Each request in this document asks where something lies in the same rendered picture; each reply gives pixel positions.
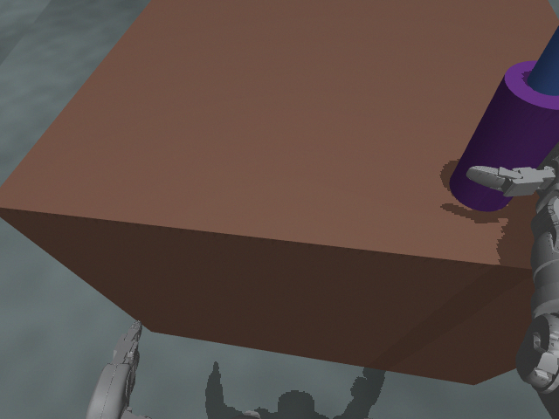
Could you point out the right robot arm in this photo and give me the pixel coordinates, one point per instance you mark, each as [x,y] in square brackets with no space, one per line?
[537,360]

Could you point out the right robot hand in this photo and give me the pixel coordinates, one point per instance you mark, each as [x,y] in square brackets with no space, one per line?
[519,181]

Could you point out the bottle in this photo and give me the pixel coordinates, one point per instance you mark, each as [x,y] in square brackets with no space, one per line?
[518,129]

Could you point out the left robot hand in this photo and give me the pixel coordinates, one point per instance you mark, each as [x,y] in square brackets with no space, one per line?
[110,397]

